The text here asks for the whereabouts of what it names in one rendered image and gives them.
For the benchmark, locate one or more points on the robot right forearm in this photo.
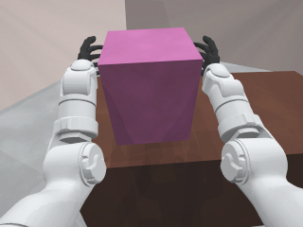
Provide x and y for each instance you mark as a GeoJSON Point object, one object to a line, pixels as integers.
{"type": "Point", "coordinates": [231, 106]}

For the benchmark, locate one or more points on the carton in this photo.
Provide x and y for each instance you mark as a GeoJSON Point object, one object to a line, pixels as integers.
{"type": "Point", "coordinates": [150, 79]}

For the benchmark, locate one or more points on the robot left forearm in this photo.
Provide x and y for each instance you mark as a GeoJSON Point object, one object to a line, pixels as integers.
{"type": "Point", "coordinates": [77, 106]}

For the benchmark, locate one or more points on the left robot hand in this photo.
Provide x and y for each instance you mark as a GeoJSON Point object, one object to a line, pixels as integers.
{"type": "Point", "coordinates": [86, 49]}

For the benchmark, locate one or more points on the pedestal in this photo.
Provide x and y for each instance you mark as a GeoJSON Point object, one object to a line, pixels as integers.
{"type": "Point", "coordinates": [180, 183]}

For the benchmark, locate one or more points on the robot left upper arm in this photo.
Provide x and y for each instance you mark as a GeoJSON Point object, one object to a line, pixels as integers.
{"type": "Point", "coordinates": [71, 171]}

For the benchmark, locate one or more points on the robot right upper arm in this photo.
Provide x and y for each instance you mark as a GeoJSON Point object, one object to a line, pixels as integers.
{"type": "Point", "coordinates": [258, 166]}

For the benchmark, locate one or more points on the right robot hand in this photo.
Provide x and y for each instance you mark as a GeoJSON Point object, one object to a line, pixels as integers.
{"type": "Point", "coordinates": [211, 54]}

